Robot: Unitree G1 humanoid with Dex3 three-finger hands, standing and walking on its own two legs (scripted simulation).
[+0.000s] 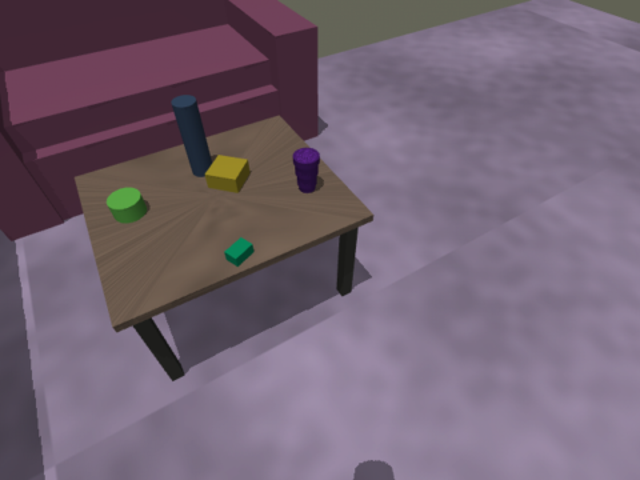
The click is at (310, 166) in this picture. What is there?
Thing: tapered cup
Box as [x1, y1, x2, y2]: [293, 148, 319, 192]
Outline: 300,148 293,153 293,163 295,165 297,183 301,191 310,192 314,189 316,183 319,154 316,150 312,148
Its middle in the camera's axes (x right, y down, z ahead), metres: -0.03 -0.22 +1.20
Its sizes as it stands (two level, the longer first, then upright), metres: 0.080 0.080 0.125
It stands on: a support 0.43 m high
